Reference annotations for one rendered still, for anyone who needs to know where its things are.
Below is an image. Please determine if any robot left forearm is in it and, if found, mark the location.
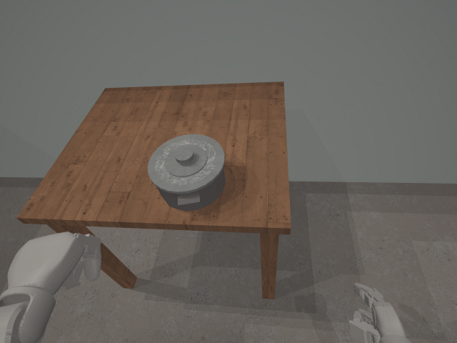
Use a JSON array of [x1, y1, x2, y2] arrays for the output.
[[0, 286, 56, 343]]

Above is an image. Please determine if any robot left hand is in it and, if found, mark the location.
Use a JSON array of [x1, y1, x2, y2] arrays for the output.
[[8, 232, 101, 296]]

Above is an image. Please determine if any knob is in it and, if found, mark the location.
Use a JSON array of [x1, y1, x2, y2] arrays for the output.
[[175, 147, 194, 164]]

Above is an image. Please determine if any table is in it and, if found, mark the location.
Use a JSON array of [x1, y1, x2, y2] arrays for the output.
[[17, 81, 291, 299]]

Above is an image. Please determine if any pot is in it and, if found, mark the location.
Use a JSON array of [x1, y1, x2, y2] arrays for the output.
[[157, 168, 226, 211]]

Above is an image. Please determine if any lid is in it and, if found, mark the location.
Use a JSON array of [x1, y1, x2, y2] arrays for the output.
[[148, 134, 225, 194]]

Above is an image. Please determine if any robot right hand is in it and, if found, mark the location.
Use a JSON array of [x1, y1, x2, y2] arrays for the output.
[[349, 283, 406, 343]]

